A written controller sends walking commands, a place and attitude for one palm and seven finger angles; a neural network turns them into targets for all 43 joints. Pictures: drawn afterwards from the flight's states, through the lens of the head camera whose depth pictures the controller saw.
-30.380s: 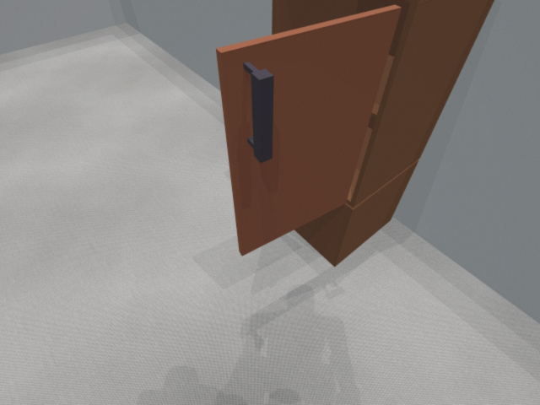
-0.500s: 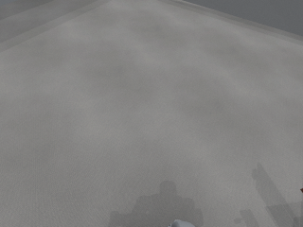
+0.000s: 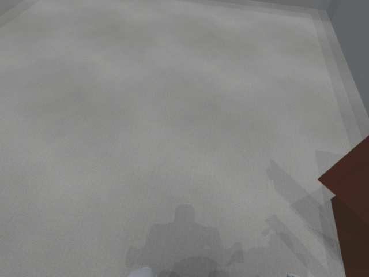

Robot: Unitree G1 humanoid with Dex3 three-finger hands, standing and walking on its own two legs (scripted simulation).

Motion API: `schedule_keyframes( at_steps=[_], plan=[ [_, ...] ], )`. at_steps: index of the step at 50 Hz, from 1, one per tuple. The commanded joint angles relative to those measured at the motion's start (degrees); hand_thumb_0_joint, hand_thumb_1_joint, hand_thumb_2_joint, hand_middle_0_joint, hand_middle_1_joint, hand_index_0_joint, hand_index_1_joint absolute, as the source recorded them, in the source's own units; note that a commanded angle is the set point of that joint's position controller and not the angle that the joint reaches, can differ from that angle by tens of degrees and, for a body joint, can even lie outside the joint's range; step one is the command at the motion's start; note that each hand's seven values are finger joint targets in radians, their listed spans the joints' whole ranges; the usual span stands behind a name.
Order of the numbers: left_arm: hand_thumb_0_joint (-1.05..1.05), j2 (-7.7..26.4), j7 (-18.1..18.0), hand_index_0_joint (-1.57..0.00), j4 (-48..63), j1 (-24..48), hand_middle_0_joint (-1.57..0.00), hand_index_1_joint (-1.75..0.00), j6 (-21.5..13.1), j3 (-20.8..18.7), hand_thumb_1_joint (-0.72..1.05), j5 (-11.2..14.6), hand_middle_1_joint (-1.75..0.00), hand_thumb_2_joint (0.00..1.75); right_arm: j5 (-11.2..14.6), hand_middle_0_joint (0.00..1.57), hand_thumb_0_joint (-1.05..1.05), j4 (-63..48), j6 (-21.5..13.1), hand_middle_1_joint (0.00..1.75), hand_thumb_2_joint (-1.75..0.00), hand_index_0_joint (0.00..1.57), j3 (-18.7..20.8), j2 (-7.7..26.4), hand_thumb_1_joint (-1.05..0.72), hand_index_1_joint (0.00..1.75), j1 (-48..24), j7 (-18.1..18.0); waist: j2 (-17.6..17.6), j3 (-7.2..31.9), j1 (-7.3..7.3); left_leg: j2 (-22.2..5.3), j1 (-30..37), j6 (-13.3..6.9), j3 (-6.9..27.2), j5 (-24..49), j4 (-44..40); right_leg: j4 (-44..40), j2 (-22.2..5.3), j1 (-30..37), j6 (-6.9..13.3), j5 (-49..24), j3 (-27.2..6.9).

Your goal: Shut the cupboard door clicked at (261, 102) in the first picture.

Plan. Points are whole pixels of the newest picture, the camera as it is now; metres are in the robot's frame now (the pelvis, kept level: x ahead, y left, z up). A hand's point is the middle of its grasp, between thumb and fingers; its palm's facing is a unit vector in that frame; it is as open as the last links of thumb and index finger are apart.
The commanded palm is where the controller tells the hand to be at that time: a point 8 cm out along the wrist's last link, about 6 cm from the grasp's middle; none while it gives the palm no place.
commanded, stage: turn to face it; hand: left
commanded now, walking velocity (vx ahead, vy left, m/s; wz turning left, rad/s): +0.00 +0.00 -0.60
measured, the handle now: out of the picture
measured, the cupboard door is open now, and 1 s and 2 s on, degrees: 47 47 47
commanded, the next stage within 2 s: take the last steps up to it in 1.42 s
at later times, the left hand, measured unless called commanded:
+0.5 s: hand (127, 262) +0.17 +0.15 -0.14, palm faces -0.29 -0.91 -0.29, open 7.4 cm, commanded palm none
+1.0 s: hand (134, 239) +0.22 +0.14 -0.17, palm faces -0.51 -0.84 -0.20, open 7.4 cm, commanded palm none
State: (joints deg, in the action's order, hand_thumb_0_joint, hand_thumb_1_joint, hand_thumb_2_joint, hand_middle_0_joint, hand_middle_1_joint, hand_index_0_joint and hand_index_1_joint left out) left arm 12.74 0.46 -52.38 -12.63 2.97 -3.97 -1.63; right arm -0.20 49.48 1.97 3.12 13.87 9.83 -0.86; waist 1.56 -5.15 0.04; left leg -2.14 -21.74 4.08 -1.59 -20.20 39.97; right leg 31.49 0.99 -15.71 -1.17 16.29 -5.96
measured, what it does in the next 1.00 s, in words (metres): steps on the spot, turning right: left foot, then right foot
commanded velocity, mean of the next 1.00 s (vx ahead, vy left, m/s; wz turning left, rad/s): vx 0.00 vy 0.00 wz -0.59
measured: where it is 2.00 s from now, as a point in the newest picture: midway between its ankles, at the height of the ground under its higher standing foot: outside the picture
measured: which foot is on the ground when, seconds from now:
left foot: up 0.00-0.00, down 0.02-0.40, up 0.42-0.80, down 0.82-1.00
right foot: down 0.00-0.02, up 0.04-0.38, down 0.40-0.82, up 0.84-1.00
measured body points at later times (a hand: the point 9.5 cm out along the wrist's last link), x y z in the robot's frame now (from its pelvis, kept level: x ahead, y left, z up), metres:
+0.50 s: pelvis +0.00 -0.02 +0.00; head +0.03 -0.06 +0.45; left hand +0.18 +0.19 -0.12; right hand -0.04 -0.29 -0.16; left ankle +0.03 +0.12 -0.68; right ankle -0.04 -0.12 -0.73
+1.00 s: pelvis +0.04 +0.00 +0.01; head +0.09 +0.00 +0.45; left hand +0.25 +0.19 -0.15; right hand -0.03 -0.25 -0.12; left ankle +0.11 +0.09 -0.73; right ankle -0.07 -0.09 -0.66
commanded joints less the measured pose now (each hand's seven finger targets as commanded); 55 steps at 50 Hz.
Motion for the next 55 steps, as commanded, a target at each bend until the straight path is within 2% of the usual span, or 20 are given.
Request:
schedule_keyframes(
  at_steps=[1,2,3,7,15,18,19,20,21,22,24,27,34,38,39,40,41,42,47,55],
  plan=[
    [0.0,5.0,-0.1,-0.2,6.7,1.2,-0.2,-0.3,-0.8,-1.6,0.9,1.5,-0.3,0.9,-1.2,0.2,0.0,-2.1,-2.8,0.3,-0.9,0.2,2.9,13.6,-0.9,0.3,9.4,-1.1,-19.1,9.3,2.66,-20.0,19.2,-8.3,22.1,13.6,-22.9,14.9,3.1,-15.2,0.3,13.8,2.0],
    [0.0,6.2,-0.1,-0.2,7.2,2.7,-0.2,-0.3,-0.7,-1.8,0.9,1.1,-0.3,0.9,-1.7,0.2,0.0,-2.5,-2.6,0.3,-0.9,0.2,2.6,14.3,-0.9,0.3,10.0,-1.4,-16.3,8.6,3.22,-26.0,15.6,-13.5,25.0,17.8,-23.6,26.4,1.1,-14.7,0.0,21.2,3.0],
    [0.0,6.3,0.3,-0.2,8.0,2.9,-0.2,-0.3,-0.8,-2.0,0.9,0.9,-0.3,0.9,-2.1,0.2,0.0,-4.0,-2.5,0.3,-0.9,0.2,2.1,13.5,-0.9,0.3,7.8,-1.7,-10.0,7.0,2.08,-25.3,10.1,-15.1,22.2,16.4,-23.6,30.8,-1.4,-12.7,-0.2,18.8,2.5],
    [0.0,5.7,1.7,-0.2,5.6,2.8,-0.2,-0.3,0.4,-2.2,0.9,0.4,-0.3,0.9,-1.9,0.2,0.0,-4.0,-2.5,0.3,-0.9,0.2,0.6,9.4,-0.9,0.3,3.2,-1.9,-13.8,4.8,-0.23,-16.8,10.5,-11.0,7.1,23.6,-22.1,33.6,-2.5,-13.3,-1.9,10.9,5.5],
    [0.0,3.5,1.9,-0.2,7.0,6.1,-0.2,-0.3,-0.1,-1.1,0.9,0.6,-0.3,0.9,-1.8,0.2,0.0,-1.4,-1.9,0.3,-0.9,0.2,2.3,10.9,-0.9,0.3,7.9,-1.3,-14.1,7.5,2.29,-18.3,15.7,-11.4,0.5,25.8,-17.3,11.5,-1.1,-6.1,-1.2,10.9,11.1],
    [0.0,5.5,1.5,-0.2,5.1,0.2,-0.2,-0.3,-1.0,-1.6,0.9,0.6,-0.3,0.9,-1.1,0.2,0.0,-1.7,-1.6,0.3,-0.9,0.2,2.7,10.9,-0.9,0.3,5.8,-0.7,-11.2,9.9,-1.09,-16.0,11.4,-6.7,-4.5,23.2,-7.6,-6.3,-0.7,6.3,0.3,-4.1,11.5],
    [0.0,9.7,1.0,-0.2,4.0,-3.0,-0.2,-0.3,-1.7,-2.3,0.9,0.1,-0.3,0.9,-0.4,0.2,0.0,-2.2,-1.5,0.3,-0.9,0.2,2.5,8.4,-0.9,0.3,5.5,-0.3,-0.8,11.1,-2.66,-12.2,3.9,-3.2,-7.4,13.2,0.9,-12.5,-7.4,14.2,2.5,-11.2,3.2],
    [0.0,15.9,0.1,-0.2,3.0,-5.3,-0.2,-0.3,-2.2,-3.7,0.9,-0.3,-0.3,0.9,-0.5,0.2,0.0,-5.2,-1.4,0.3,-0.9,0.2,1.3,3.6,-0.9,0.3,1.6,0.0,17.9,7.2,-4.46,-3.1,-13.1,0.1,-10.0,-15.4,13.4,-14.2,-21.0,18.6,8.9,-28.4,-16.4],
    [0.0,16.8,-0.6,-0.2,2.5,-7.4,-0.2,-0.3,-2.0,-3.8,0.9,0.6,-0.3,0.9,-0.8,0.2,0.0,-5.9,-0.5,0.3,-0.9,0.2,1.3,5.9,-0.9,0.3,0.0,-0.4,14.3,8.0,-5.34,-3.0,-14.4,-0.2,-1.8,-16.5,22.2,-12.9,-24.5,15.5,13.5,-33.6,-17.9],
    [0.0,15.6,-1.0,-0.2,2.9,-5.7,-0.2,-0.3,-1.9,-3.6,0.9,0.5,-0.3,0.9,-0.6,0.2,0.0,-5.9,-0.3,0.3,-0.9,0.2,1.2,4.8,-0.9,0.3,-1.1,-0.3,9.8,5.1,-4.1,-3.9,-16.8,-0.4,0.9,-13.2,25.5,-13.1,-22.4,13.5,14.3,-28.9,-15.0],
    [0.0,11.6,-1.4,-0.2,3.7,0.2,-0.2,-0.3,-2.2,-2.8,0.9,0.6,-0.3,0.9,-0.8,0.2,0.0,-3.7,-0.3,0.3,-0.9,0.2,1.6,6.1,-0.9,0.3,-0.4,-0.4,13.0,4.4,-1.49,-4.6,-17.5,0.3,2.4,-6.6,27.0,-11.8,-16.5,13.2,12.5,-27.7,-12.1],
    [0.0,10.4,-1.2,-0.2,4.8,1.9,-0.2,-0.3,-2.5,-2.3,0.9,0.6,-0.3,0.9,-0.8,0.2,0.0,-2.2,0.0,0.3,-0.9,0.2,1.8,5.0,-0.9,0.3,1.4,0.2,7.3,5.8,0.34,-2.9,-11.3,1.0,1.0,-1.1,23.3,-11.3,-12.6,9.1,10.5,-26.5,-6.9],
    [0.0,11.7,-1.1,-0.2,3.8,-0.3,-0.2,-0.3,-2.3,-3.0,0.9,0.0,-0.3,0.9,-0.2,0.2,0.0,-3.7,-0.9,0.3,-0.9,0.2,1.6,4.4,-0.9,0.3,-1.5,-0.3,6.9,5.8,-0.82,-0.5,-6.5,0.6,1.0,-4.4,8.2,-10.4,-13.5,8.1,12.6,-23.4,-13.9],
    [0.0,11.1,-1.0,-0.2,3.8,2.2,-0.2,-0.3,-1.7,-3.0,0.9,0.7,-0.3,0.9,0.1,0.2,0.0,-2.0,-1.9,0.3,-0.9,0.2,1.4,4.6,-0.9,0.3,4.4,-1.0,7.1,7.2,1.9,1.4,7.4,-0.1,0.4,6.3,-10.8,-4.2,-9.5,2.7,8.3,-25.5,-14.1],
    [0.0,9.4,-0.9,-0.2,4.3,2.4,-0.2,-0.3,-1.4,-2.7,0.9,1.1,-0.3,0.9,0.0,0.2,0.0,-1.3,-2.4,0.3,-0.9,0.2,1.7,6.6,-0.9,0.3,6.4,-1.3,2.5,8.3,2.6,-2.1,15.1,-0.9,2.6,10.9,-16.6,-0.5,-5.9,-2.6,5.6,-19.1,-11.3],
    [0.0,5.9,-0.6,-0.2,4.9,0.1,-0.2,-0.3,-1.1,-2.0,0.9,1.6,-0.3,0.9,-0.8,0.2,0.0,-1.4,-2.9,0.3,-0.9,0.2,2.4,11.4,-0.9,0.3,7.8,-1.5,-11.7,10.2,2.38,-14.3,22.1,-5.5,15.3,19.4,-20.1,8.0,2.0,-11.2,2.0,-0.8,-4.6],
    [0.0,5.5,-0.4,-0.2,5.5,0.2,-0.2,-0.3,-1.3,-1.6,0.9,1.5,-0.3,0.9,-1.0,0.2,0.0,-2.0,-2.6,0.3,-0.9,0.2,2.8,13.6,-0.9,0.3,9.6,-1.6,-19.2,10.8,2.54,-24.2,21.4,-11.7,22.2,30.6,-20.8,21.1,2.9,-13.3,0.0,20.9,2.9],
    [0.0,6.2,-0.4,-0.2,5.9,0.8,-0.2,-0.3,-0.9,-1.9,0.9,1.0,-0.3,0.9,-1.8,0.2,0.0,-2.8,-2.2,0.3,-0.9,0.2,2.3,13.1,-0.9,0.3,8.7,-1.7,-12.7,9.0,2.44,-25.7,15.6,-14.7,21.1,27.2,-21.1,29.6,0.4,-12.0,0.0,20.9,1.9],
    [0.0,5.6,1.7,-0.2,4.5,2.3,-0.2,-0.3,0.5,-2.3,0.9,0.4,-0.3,0.9,-1.8,0.2,0.0,-4.1,-2.1,0.3,-0.9,0.2,0.9,9.3,-0.9,0.3,1.9,-2.0,-12.7,4.3,-0.22,-16.2,11.3,-11.3,5.5,23.3,-21.8,31.5,-2.1,-12.5,-2.0,11.1,5.8],
    [0.0,3.6,1.6,-0.2,5.0,4.6,-0.2,-0.3,-0.2,-0.9,0.9,0.6,-0.3,0.9,-1.7,0.2,0.0,-1.1,-1.7,0.3,-0.9,0.2,2.2,10.5,-0.9,0.3,6.1,-1.3,-15.1,8.0,1.67,-18.0,16.8,-11.8,-0.2,29.8,-16.6,11.7,-1.4,-5.7,-1.1,10.0,10.4]
  ],
)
